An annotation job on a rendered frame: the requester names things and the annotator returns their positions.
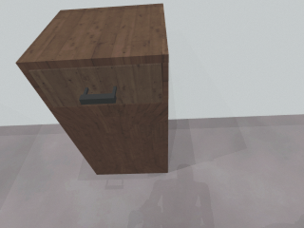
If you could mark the drawer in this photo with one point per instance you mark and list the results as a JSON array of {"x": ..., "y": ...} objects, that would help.
[{"x": 136, "y": 84}]

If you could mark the handle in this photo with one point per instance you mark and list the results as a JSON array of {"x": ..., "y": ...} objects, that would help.
[{"x": 97, "y": 99}]

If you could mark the cabinet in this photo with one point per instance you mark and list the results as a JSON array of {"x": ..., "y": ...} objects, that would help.
[{"x": 113, "y": 138}]

